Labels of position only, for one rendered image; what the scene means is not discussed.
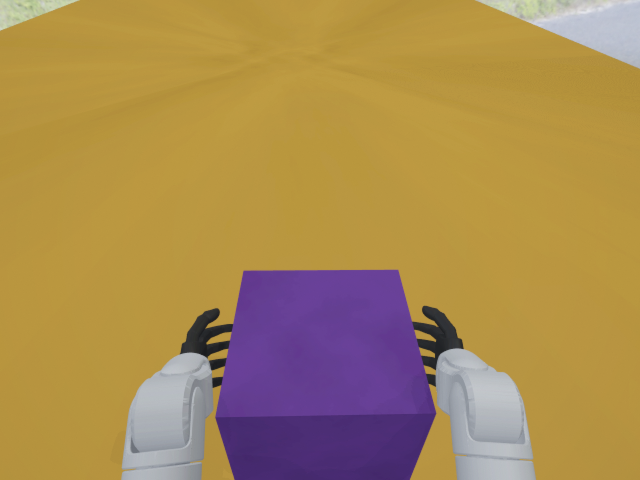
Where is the right robot forearm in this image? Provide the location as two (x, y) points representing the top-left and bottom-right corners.
(436, 349), (536, 480)

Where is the robot left hand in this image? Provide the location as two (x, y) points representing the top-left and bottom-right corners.
(180, 308), (233, 388)

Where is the left robot forearm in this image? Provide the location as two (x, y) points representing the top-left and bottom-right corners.
(121, 353), (214, 480)

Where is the robot right hand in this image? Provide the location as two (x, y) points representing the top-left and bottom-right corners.
(412, 306), (464, 387)

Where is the carton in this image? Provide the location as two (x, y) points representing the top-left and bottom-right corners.
(215, 270), (436, 480)

